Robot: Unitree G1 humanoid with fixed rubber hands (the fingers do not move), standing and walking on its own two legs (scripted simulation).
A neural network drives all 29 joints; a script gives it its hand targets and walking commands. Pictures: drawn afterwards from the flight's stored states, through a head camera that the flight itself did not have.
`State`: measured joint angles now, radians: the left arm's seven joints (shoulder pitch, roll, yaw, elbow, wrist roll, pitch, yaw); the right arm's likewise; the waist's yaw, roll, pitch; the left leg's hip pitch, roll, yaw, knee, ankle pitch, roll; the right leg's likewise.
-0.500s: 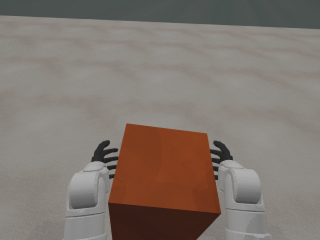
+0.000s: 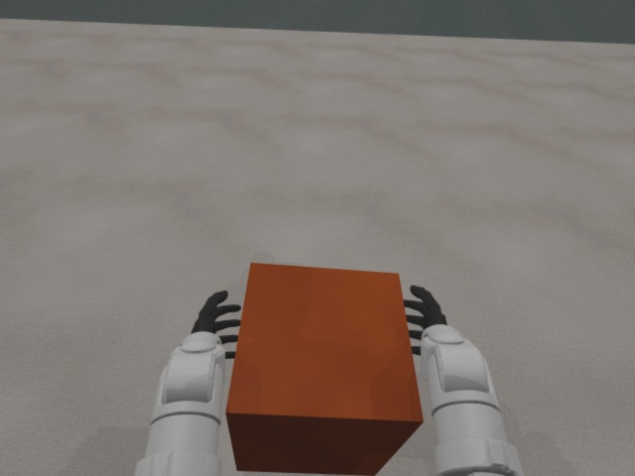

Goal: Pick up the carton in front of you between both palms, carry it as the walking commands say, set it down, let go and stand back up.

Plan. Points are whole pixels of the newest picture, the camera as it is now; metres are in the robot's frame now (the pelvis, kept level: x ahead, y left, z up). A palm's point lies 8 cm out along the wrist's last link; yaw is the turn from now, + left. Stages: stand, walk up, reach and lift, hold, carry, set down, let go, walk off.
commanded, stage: carry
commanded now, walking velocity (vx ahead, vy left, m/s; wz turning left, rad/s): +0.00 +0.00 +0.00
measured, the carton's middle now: (315, 374) +0.30 +0.01 -0.05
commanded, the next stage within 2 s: hold in 0.74 s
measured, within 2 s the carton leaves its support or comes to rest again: neither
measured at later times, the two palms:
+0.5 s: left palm (199, 357) +0.27 +0.15 +0.05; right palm (434, 351) +0.27 -0.14 +0.05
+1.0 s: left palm (184, 374) +0.25 +0.17 +0.05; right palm (428, 351) +0.27 -0.13 +0.06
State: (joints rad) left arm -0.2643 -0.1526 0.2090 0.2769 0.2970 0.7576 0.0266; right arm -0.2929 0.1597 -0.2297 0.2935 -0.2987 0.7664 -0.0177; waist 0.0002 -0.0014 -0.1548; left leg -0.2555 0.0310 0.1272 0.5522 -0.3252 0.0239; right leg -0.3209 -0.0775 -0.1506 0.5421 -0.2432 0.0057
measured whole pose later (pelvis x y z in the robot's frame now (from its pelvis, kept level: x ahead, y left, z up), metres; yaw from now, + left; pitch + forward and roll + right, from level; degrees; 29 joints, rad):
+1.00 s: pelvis -0.03 +0.00 +0.01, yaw +4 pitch -7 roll +0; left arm -0.28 -0.16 0.24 0.28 0.29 0.71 0.01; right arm -0.30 0.16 -0.24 0.27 -0.30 0.72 0.00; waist -0.01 0.01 0.03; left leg -0.09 0.00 0.06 0.43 -0.22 0.03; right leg -0.12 -0.03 -0.04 0.41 -0.16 0.01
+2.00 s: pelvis -0.06 -0.01 -0.04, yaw +4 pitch +17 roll +0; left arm -0.56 -0.16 0.43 0.56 0.36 0.20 0.02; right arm -0.53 0.23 -0.49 0.47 -0.35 0.21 -0.04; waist -0.04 0.01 0.11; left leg -0.82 -0.01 0.03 0.83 -0.31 0.03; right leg -0.86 -0.02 -0.03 0.80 -0.24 0.00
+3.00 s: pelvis -0.11 -0.02 -0.30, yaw +5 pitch +47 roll -4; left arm -1.15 0.14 0.24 0.91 0.20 0.24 0.04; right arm -0.92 0.17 -0.58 0.54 -0.17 0.23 -0.18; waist -0.08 0.02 -0.10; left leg -2.16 -0.04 -0.02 1.87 -0.52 0.03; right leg -2.15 0.01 0.00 1.80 -0.46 0.04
